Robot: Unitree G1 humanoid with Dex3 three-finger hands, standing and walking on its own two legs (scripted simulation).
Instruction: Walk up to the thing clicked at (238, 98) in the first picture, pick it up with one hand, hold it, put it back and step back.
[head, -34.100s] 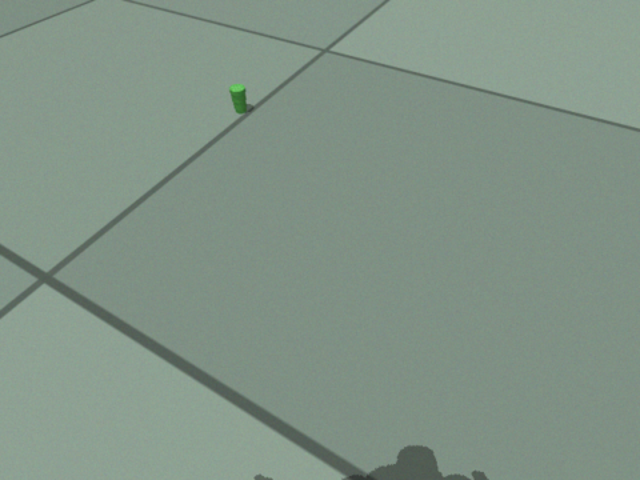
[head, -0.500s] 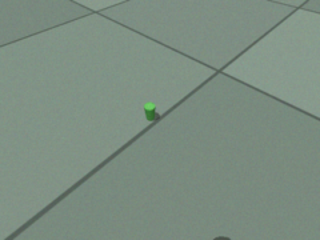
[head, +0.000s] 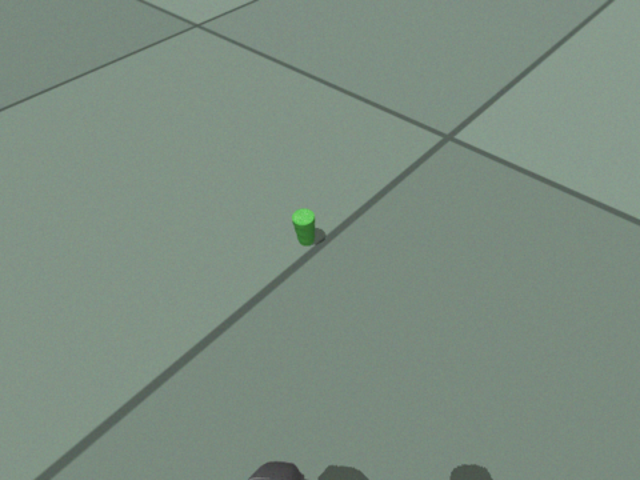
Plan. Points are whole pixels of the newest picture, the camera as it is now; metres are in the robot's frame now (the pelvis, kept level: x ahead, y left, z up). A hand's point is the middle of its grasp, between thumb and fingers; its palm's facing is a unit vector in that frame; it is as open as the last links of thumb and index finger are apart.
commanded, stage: step back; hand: left
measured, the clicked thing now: (305, 228) +1.08 +0.15 -0.69
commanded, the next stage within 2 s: stand in 0.26 s
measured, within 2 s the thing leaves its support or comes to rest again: neither
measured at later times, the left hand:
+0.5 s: hand out of the picture +0.11 +0.28 -0.14, palm faces -0.01 -0.95 -0.33, open 7.4 cm
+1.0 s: hand out of the picture +0.07 +0.28 -0.14, palm faces -0.05 -0.94 -0.35, open 7.4 cm
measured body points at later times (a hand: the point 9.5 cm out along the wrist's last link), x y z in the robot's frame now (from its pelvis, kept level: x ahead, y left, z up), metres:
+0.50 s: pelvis +0.02 +0.03 +0.01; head +0.03 +0.03 +0.46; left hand +0.11 +0.33 -0.12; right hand +0.14 -0.26 -0.11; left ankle +0.05 +0.16 -0.73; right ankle +0.03 -0.10 -0.73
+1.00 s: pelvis +0.01 +0.02 +0.02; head +0.01 +0.01 +0.47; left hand +0.07 +0.33 -0.11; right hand +0.06 -0.28 -0.12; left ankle +0.05 +0.16 -0.73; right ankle +0.03 -0.10 -0.73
